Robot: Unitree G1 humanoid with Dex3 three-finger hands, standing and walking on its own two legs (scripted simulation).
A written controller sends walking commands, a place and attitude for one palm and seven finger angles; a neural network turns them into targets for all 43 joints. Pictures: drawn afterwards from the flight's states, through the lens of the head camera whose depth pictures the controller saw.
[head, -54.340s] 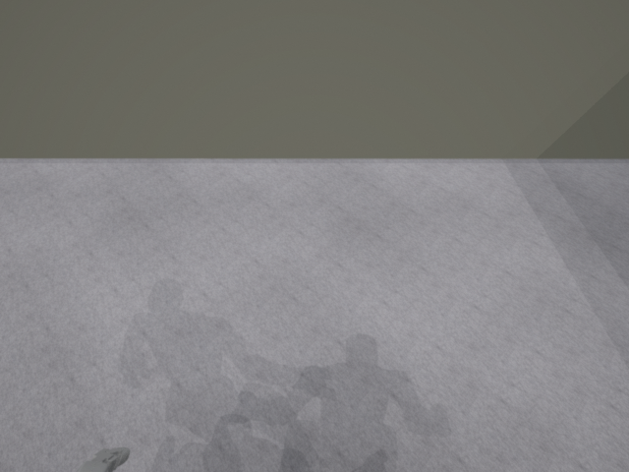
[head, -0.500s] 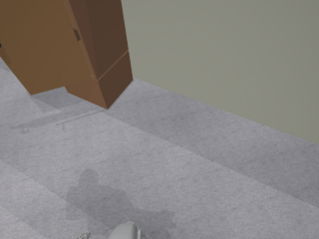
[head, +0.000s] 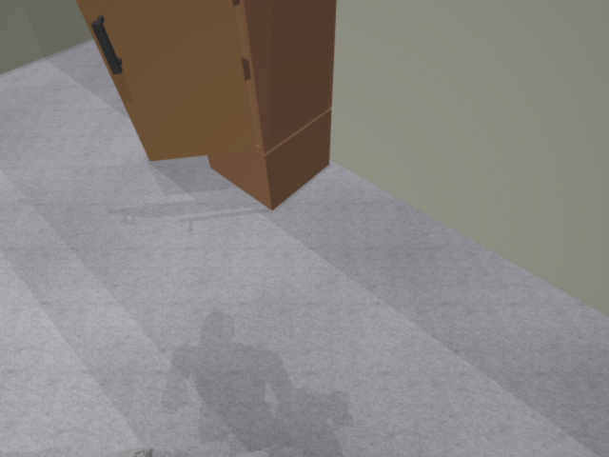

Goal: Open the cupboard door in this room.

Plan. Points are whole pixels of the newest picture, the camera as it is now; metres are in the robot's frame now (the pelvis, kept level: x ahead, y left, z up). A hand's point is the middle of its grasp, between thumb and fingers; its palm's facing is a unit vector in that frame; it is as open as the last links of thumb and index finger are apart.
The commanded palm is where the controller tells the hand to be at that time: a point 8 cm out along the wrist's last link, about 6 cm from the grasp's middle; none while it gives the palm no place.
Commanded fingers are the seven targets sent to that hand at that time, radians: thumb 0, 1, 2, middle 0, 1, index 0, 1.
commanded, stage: turn to face it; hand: left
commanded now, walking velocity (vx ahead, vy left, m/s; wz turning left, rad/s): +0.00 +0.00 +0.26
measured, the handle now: (108, 45) +1.04 +0.59 +0.01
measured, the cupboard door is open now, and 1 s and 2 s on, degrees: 50 50 50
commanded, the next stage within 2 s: take the last steps up to it in 0.04 s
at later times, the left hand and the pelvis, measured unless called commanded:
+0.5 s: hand out of the picture +0.03 +0.24 -0.17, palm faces +0.21 -0.96 -0.19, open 7.3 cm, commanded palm none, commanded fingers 0.00 0.90 0.90 -0.20 -0.30 -0.20 -0.30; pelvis +0.05 +0.04 +0.01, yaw +9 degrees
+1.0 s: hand (163, 392) +0.22 +0.25 -0.15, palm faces +0.28 -0.94 -0.21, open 7.1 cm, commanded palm none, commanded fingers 0.00 0.90 0.90 -0.20 -0.30 -0.20 -0.30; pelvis +0.21 +0.05 +0.02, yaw +14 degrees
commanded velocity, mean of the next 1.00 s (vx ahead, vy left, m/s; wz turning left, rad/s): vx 0.26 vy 0.12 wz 0.14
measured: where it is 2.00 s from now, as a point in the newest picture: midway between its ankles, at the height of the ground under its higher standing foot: (253, 346)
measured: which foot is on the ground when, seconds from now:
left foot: up 0.00-0.34, down 0.36-0.78, up 0.80-1.00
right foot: down 0.00-0.36, up 0.38-0.76, down 0.78-1.00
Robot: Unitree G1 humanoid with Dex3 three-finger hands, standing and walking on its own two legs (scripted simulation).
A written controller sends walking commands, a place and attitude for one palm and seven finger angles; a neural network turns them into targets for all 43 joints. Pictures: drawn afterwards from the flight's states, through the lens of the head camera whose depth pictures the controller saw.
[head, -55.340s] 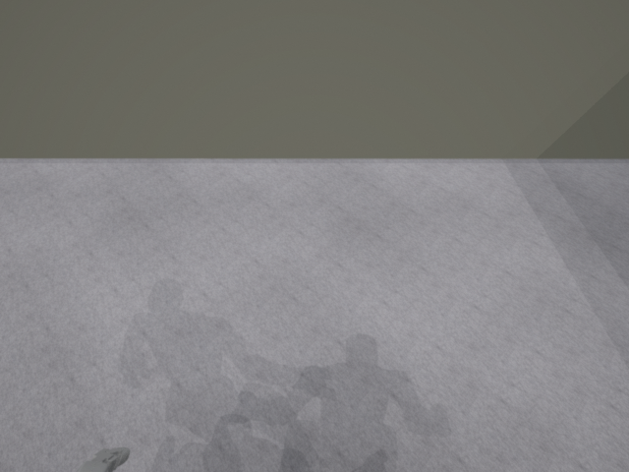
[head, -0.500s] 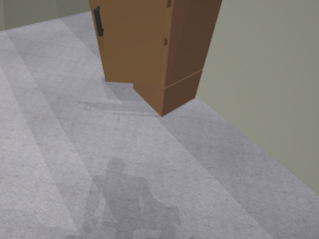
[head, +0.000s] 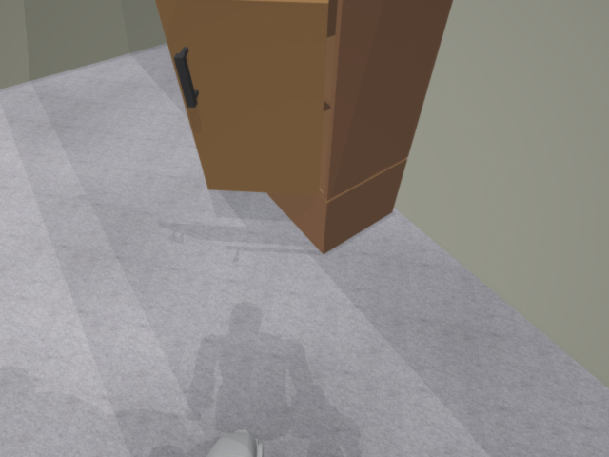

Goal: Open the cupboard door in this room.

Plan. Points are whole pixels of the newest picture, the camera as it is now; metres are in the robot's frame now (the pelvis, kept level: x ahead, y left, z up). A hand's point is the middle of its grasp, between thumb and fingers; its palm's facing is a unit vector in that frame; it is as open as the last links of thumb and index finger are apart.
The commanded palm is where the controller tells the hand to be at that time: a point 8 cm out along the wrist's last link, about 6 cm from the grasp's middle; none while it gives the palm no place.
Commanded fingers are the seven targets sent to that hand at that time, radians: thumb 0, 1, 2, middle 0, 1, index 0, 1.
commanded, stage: take the last steps up to it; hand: left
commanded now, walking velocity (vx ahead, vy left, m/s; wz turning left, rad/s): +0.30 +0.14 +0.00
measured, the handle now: (188, 77) +0.93 +0.33 +0.00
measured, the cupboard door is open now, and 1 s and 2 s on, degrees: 50 50 50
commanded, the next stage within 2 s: come to a stop and stand still in 0.70 s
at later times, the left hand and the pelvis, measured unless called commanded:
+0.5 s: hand (138, 392) +0.24 +0.29 -0.17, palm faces +0.03 -0.99 -0.16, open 7.3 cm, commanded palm none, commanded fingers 0.00 0.90 0.90 -0.20 -0.30 -0.20 -0.30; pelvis +0.18 +0.11 +0.00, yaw -2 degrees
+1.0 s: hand (182, 294) +0.43 +0.26 -0.18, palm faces -0.04 -0.98 -0.20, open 7.1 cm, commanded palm none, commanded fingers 0.00 0.90 0.90 -0.20 -0.30 -0.20 -0.30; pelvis +0.33 +0.09 -0.01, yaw -4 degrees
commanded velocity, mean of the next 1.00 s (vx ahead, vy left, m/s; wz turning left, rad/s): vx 0.13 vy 0.06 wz -0.05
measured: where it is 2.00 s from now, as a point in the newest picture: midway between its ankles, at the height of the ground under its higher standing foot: (285, 422)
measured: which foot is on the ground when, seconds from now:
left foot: up 0.00-0.18, down 0.20-0.78, up 0.80-1.00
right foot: down 0.00-0.22, up 0.24-0.74, down 0.76-1.00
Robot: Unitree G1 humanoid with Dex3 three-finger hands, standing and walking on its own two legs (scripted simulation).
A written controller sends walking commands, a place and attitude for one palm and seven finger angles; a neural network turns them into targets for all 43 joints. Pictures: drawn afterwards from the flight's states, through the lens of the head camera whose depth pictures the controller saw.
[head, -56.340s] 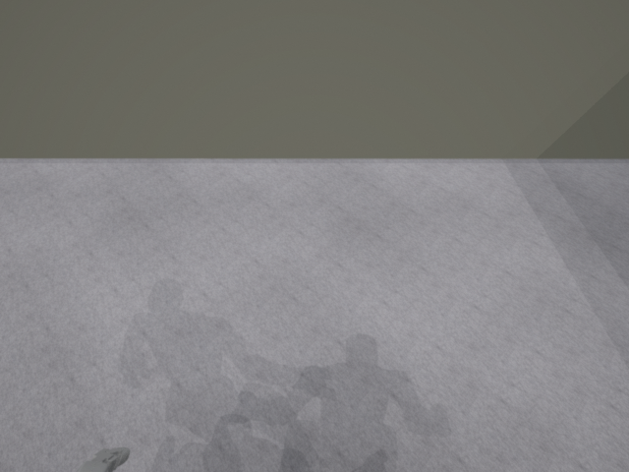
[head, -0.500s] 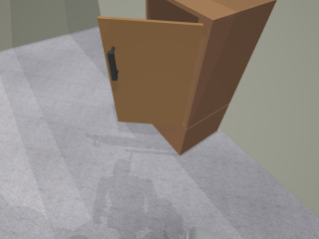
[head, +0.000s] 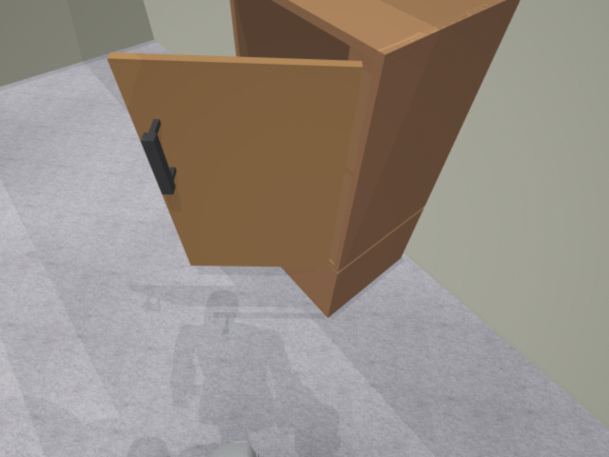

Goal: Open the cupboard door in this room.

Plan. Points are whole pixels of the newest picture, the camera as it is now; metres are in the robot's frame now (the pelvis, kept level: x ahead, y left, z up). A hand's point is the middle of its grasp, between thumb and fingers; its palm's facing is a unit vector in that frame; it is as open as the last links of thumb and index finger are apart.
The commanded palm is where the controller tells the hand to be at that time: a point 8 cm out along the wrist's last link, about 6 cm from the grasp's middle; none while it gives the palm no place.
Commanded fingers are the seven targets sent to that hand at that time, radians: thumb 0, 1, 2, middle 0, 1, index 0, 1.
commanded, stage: come to a stop and stand still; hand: left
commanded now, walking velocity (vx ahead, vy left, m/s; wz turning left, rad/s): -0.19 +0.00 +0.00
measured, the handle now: (162, 157) +0.58 +0.28 +0.00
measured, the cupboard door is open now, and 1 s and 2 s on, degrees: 50 50 50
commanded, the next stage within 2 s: look again from close up in 0.86 s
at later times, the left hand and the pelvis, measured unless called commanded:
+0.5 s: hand out of the picture +0.03 +0.18 -0.17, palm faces -0.01 -0.96 -0.26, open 7.3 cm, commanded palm none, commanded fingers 0.00 0.90 0.90 -0.20 -0.30 -0.20 -0.30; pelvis -0.01 -0.01 -0.01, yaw -2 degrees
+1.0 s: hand out of the picture -0.01 +0.18 -0.18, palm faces -0.04 -0.98 -0.18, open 7.3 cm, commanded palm none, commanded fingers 0.00 0.90 0.90 -0.20 -0.30 -0.20 -0.30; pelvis -0.02 +0.00 +0.00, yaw -2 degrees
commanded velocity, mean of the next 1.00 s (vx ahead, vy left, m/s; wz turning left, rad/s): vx -0.03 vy -0.03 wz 0.00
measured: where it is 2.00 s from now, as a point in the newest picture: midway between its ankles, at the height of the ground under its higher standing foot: outside the picture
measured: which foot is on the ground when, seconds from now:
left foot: up 0.00-0.02, down 0.04-1.00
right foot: down 0.00-0.06, up 0.08-0.36, down 0.38-1.00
